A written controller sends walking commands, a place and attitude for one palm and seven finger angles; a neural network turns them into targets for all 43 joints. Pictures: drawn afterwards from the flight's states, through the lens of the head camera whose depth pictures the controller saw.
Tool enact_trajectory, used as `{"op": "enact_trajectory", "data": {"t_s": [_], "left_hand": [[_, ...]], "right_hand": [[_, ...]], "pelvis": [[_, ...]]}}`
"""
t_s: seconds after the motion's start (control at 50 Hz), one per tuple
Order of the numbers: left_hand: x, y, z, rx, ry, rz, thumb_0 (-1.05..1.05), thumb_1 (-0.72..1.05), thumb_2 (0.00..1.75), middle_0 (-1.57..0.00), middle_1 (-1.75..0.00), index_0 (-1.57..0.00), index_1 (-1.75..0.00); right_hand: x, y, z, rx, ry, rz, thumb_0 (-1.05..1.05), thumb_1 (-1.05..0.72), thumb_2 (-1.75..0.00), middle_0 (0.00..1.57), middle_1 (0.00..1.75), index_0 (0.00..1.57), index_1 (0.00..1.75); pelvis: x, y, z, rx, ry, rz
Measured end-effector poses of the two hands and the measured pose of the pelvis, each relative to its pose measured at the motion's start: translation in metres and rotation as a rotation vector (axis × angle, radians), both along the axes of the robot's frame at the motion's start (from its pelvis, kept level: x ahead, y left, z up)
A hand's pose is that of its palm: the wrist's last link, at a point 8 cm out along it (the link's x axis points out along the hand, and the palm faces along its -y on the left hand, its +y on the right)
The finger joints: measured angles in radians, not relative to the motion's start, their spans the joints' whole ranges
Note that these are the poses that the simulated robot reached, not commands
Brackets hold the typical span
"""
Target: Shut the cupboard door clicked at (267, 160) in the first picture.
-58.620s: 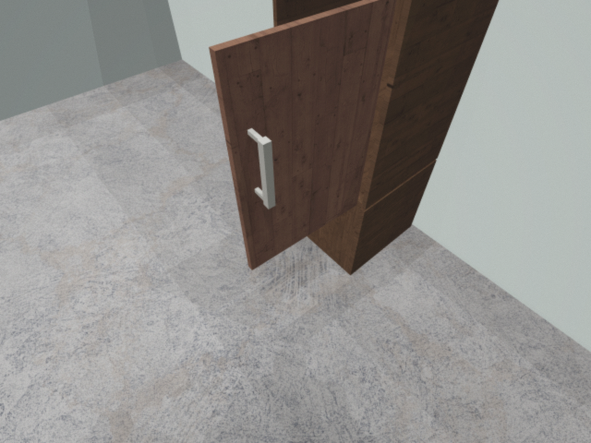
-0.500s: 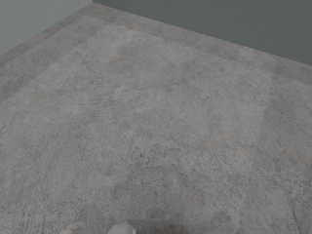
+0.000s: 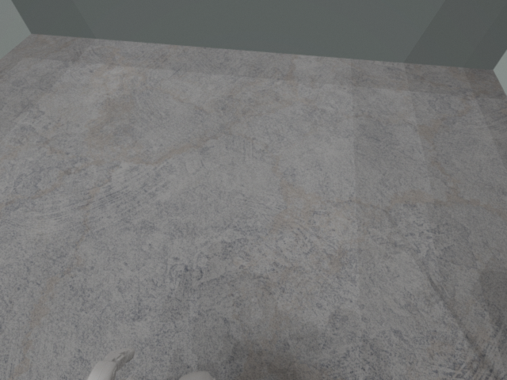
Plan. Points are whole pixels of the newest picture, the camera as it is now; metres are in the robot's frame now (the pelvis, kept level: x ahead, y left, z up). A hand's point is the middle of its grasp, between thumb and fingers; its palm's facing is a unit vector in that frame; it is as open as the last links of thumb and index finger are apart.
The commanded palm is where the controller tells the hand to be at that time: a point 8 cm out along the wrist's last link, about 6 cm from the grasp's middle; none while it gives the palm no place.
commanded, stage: turn to face it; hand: left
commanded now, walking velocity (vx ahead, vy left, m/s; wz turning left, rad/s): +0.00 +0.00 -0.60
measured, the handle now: out of the picture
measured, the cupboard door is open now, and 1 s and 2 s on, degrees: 29 29 29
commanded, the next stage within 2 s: take the last steps up to it in 1.88 s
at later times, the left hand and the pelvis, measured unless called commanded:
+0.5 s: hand (151, 356) +0.17 +0.20 -0.15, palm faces -0.27 -0.94 -0.20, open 7.4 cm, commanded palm none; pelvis +0.02 +0.02 +0.02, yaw -18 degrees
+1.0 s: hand (200, 333) +0.22 +0.12 -0.16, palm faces -0.53 -0.82 -0.22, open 7.4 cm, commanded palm none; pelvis +0.04 -0.01 +0.01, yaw -35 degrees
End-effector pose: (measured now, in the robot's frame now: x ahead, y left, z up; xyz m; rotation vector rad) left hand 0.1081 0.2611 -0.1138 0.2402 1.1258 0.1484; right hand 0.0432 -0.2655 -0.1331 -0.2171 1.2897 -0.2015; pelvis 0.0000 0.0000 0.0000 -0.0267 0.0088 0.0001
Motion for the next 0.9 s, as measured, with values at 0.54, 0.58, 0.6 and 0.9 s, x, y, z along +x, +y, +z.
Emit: {"op": "enact_trajectory", "data": {"t_s": [0.54, 0.58, 0.6, 0.9], "left_hand": [[0.084, -0.021, -0.004, -0.044, 0.085, -0.298, 0.01, 0.91, 0.90, -0.20, -0.30, -0.20, -0.29], [0.095, -0.035, -0.002, -0.034, 0.070, -0.339, 0.01, 0.91, 0.90, -0.20, -0.30, -0.20, -0.29], [0.101, -0.043, 0.000, -0.028, 0.060, -0.361, 0.01, 0.91, 0.90, -0.20, -0.30, -0.20, -0.29], [0.114, -0.102, 0.002, 0.003, 0.087, -0.521, 0.01, 0.90, 0.90, -0.20, -0.30, -0.20, -0.30]], "right_hand": [[-0.051, 0.029, 0.033, -0.037, -0.064, -0.278, 0.00, -0.90, -0.90, 0.21, 0.30, 0.21, 0.30], [-0.067, 0.025, 0.026, -0.022, -0.046, -0.320, 0.00, -0.90, -0.90, 0.21, 0.30, 0.21, 0.30], [-0.075, 0.022, 0.021, -0.014, -0.037, -0.342, 0.00, -0.90, -0.90, 0.21, 0.30, 0.21, 0.30], [-0.091, -0.015, 0.021, -0.025, -0.066, -0.516, 0.01, -0.91, -0.90, 0.20, 0.30, 0.20, 0.30]], "pelvis": [[0.018, 0.020, 0.017, -0.010, 0.005, -0.344], [0.017, 0.015, 0.014, -0.006, 0.003, -0.371], [0.016, 0.011, 0.012, -0.003, 0.002, -0.384], [0.023, -0.013, 0.015, 0.045, 0.022, -0.552]]}}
